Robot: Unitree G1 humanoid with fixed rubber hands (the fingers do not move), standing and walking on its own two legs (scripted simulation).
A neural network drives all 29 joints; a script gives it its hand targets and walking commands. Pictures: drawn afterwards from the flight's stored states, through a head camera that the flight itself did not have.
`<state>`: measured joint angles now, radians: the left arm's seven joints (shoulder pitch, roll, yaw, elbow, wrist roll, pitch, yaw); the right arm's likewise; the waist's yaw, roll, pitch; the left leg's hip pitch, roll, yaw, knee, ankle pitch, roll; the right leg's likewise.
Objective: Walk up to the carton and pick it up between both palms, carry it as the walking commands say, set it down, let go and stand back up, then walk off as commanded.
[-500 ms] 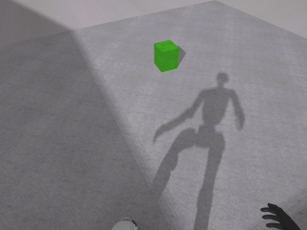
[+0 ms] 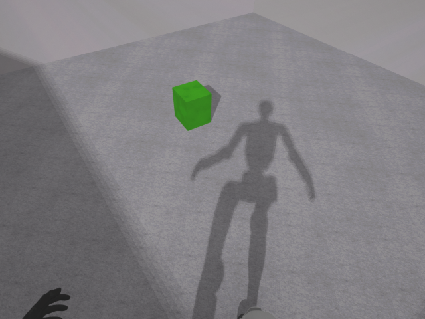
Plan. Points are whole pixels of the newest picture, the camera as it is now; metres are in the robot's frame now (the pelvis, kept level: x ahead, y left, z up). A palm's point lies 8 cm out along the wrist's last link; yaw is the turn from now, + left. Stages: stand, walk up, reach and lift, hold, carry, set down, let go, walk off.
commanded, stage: walk up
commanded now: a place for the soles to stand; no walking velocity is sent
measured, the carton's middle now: (192, 105) +1.65 +0.01 -0.65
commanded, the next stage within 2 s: none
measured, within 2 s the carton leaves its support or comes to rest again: neither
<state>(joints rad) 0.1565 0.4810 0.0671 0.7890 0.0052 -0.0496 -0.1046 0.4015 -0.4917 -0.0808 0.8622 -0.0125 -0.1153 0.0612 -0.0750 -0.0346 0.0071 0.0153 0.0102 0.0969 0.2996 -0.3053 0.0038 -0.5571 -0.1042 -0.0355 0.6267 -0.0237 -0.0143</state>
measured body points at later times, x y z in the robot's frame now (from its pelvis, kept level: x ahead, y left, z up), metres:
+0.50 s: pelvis +0.28 -0.03 -0.01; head +0.29 -0.02 +0.44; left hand +0.27 +0.33 -0.10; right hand +0.48 -0.33 -0.08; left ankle +0.40 +0.09 -0.73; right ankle +0.18 -0.14 -0.74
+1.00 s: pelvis +0.49 -0.05 -0.01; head +0.51 -0.07 +0.44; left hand +0.65 +0.29 -0.07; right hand +0.52 -0.40 -0.12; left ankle +0.40 +0.08 -0.74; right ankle +0.56 -0.16 -0.74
